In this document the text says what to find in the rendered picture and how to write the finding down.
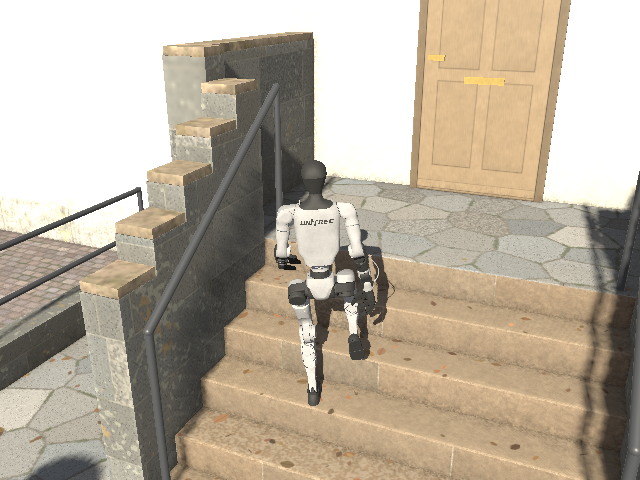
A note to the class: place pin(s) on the stairs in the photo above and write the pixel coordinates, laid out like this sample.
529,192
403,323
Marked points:
466,376

